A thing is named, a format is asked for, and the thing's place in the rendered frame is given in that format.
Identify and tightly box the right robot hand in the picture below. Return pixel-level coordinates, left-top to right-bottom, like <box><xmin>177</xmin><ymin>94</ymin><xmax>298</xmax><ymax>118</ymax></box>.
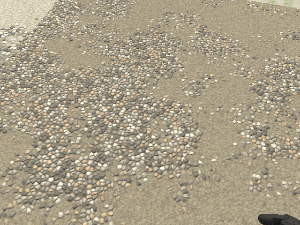
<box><xmin>258</xmin><ymin>214</ymin><xmax>300</xmax><ymax>225</ymax></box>

